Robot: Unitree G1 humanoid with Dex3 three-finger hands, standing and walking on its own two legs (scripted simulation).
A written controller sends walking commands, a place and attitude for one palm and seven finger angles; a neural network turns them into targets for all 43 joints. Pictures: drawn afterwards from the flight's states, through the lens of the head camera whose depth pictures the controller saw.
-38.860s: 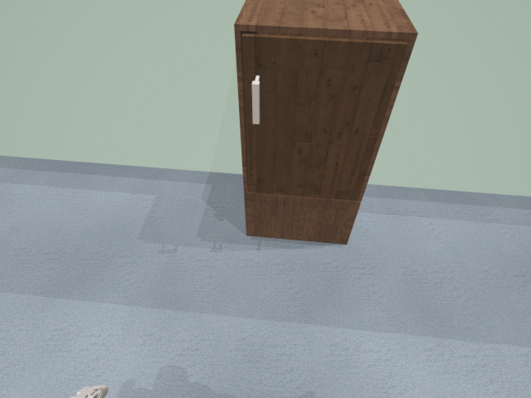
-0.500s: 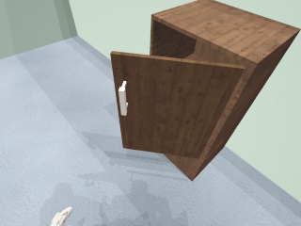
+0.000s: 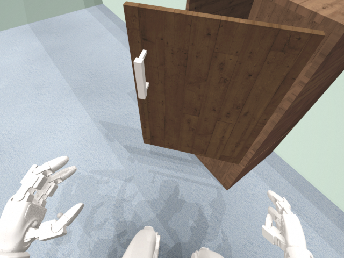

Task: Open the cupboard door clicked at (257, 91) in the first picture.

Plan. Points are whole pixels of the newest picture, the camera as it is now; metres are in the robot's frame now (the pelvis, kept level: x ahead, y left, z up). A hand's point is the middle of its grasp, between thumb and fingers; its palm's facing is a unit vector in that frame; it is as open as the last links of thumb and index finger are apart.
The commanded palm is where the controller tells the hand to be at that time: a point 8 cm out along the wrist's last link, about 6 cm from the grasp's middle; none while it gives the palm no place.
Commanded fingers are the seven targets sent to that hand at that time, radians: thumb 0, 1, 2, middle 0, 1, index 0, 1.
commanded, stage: raise the hand with hooked fingers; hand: left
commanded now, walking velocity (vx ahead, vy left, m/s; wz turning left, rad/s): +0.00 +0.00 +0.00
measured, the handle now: (143, 75) +0.56 +0.15 +0.08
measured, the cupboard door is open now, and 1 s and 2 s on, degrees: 40 40 40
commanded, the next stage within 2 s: move the hooked fingers beside the handle in 1.48 s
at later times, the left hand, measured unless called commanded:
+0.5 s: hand (54, 189) +0.23 +0.27 +0.05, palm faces -0.17 -0.98 -0.03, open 12.8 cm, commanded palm +0.22 +0.34 +0.07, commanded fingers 0.00 -0.43 0.33 -0.29 -1.15 -0.29 -1.15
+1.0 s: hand (15, 153) +0.28 +0.35 +0.09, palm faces -0.06 -1.00 -0.07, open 14.0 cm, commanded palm +0.25 +0.39 +0.09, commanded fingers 0.00 -0.50 0.30 -0.30 -1.20 -0.30 -1.20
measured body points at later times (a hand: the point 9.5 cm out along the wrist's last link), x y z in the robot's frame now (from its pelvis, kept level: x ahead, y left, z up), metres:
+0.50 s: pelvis -0.01 +0.06 +0.01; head +0.06 +0.08 +0.46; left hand +0.23 +0.33 +0.05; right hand +0.14 -0.22 -0.05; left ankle +0.05 +0.10 -0.64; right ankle -0.02 -0.06 -0.64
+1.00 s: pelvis -0.02 +0.08 +0.03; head +0.04 +0.11 +0.47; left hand +0.28 +0.41 +0.10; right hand +0.13 -0.18 -0.04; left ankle +0.05 +0.10 -0.64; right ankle -0.02 -0.06 -0.64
